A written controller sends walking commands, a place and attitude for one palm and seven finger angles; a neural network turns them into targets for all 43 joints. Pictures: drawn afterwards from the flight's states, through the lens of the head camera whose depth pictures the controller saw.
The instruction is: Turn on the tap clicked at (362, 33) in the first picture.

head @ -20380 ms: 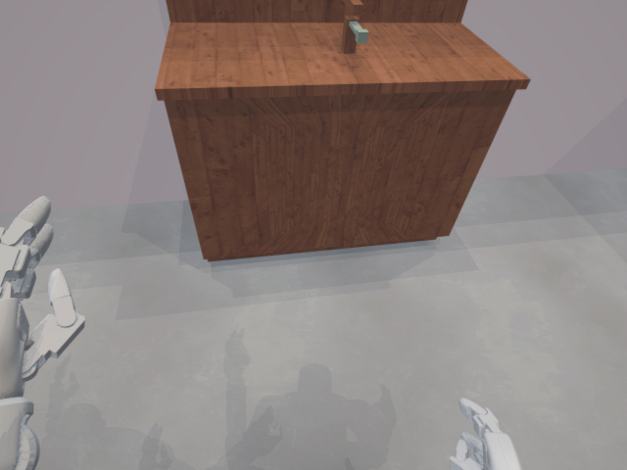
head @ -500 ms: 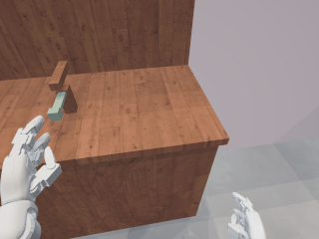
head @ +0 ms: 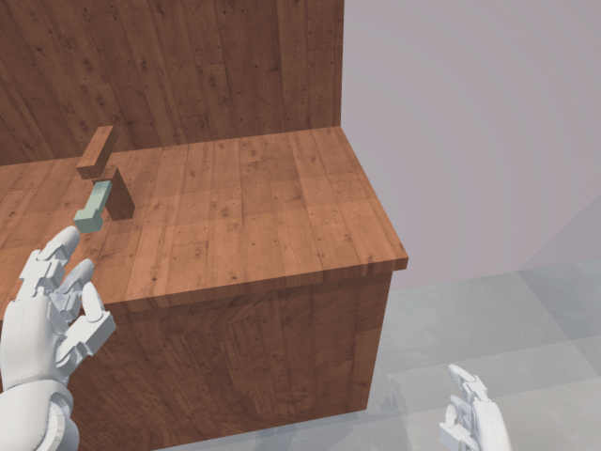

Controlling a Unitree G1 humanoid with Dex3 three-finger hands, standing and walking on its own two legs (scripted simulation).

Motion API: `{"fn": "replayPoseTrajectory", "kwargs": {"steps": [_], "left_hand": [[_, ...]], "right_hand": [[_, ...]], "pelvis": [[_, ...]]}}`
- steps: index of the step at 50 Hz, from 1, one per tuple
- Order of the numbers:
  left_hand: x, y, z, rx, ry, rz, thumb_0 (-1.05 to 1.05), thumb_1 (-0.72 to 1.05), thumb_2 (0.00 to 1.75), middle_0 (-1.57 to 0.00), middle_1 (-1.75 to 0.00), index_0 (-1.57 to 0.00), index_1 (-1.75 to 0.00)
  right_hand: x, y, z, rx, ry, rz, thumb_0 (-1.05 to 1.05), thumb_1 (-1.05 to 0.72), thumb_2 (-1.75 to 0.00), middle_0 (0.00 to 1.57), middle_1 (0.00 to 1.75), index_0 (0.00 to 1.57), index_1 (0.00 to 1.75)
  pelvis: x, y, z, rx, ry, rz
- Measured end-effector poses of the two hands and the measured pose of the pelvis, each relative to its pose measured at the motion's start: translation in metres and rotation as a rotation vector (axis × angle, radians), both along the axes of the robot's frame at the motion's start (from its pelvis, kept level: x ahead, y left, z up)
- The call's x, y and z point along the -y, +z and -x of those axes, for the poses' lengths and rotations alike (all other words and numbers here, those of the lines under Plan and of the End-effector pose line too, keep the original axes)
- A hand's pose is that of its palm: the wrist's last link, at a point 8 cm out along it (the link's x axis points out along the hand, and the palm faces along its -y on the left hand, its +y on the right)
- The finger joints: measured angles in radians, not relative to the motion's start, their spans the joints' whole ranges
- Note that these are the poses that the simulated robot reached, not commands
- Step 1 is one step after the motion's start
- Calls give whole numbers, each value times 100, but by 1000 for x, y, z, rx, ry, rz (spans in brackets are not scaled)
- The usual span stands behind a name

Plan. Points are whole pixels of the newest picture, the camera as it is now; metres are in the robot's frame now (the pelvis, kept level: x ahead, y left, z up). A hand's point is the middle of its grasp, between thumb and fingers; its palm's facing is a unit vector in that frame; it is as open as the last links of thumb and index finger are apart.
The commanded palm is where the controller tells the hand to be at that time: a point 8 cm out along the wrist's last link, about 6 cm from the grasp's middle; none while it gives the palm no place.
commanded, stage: turn the palm inward beside the body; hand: left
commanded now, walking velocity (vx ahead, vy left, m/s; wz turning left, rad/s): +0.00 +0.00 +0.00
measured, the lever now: (88, 220) +0.38 +0.39 +0.12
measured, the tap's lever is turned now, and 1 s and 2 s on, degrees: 0 0 0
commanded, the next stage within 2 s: reach beside the lever's end, fingers flat in 0.22 s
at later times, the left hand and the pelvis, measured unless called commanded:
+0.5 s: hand (106, 311) +0.20 +0.24 +0.16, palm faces +0.51 -0.85 -0.14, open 7.4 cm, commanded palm +0.16 +0.29 +0.17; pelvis +0.01 -0.01 +0.00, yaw +1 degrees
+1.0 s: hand (86, 286) +0.24 +0.30 +0.15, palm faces +0.49 -0.86 -0.11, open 7.5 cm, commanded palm +0.20 +0.34 +0.15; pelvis +0.02 +0.03 +0.00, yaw -1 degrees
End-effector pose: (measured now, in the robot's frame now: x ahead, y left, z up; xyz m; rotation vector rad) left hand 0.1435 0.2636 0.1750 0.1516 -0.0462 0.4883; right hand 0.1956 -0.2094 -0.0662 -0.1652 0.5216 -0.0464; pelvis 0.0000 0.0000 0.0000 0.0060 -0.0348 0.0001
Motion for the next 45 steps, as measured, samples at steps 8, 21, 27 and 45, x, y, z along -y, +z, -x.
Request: {"fn": "replayPoseTrajectory", "kwargs": {"steps": [8, 21, 27, 45], "left_hand": [[10, -4, -3, -23, 1, 14, 2, 90, 90, -20, -30, -20, -30], [2, -4, -8, -8, 16, 4, 2, 90, 90, -20, -30, -20, -30], [-22, -14, -19, -42, 56, 21, 2, 90, 90, -20, -30, -20, -30], [-63, -25, -51, -46, 32, 45, 2, 90, 90, -20, -29, -20, -30]], "right_hand": [[13, -2, -5, -2, -9, -7, 1, -90, -90, 20, 30, 20, 30], [13, -6, -10, -14, -12, -3, 1, -90, -90, 20, 30, 20, 30], [7, -8, -9, -35, -22, 5, 1, -90, -90, 20, 30, 20, 30], [-13, -5, 1, -63, -58, 35, 1, -90, -90, 20, 30, 20, 30]], "pelvis": [[10, -1, -3, -10, 4, 3], [9, -2, -10, -29, 8, 0], [3, -1, -10, -31, 8, 5], [-26, 3, -18, -44, -13, 9]]}}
